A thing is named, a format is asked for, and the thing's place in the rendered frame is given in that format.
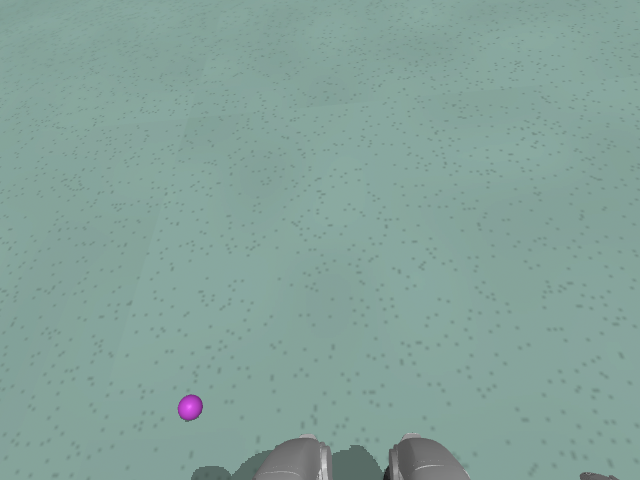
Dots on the ball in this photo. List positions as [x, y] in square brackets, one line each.
[190, 407]

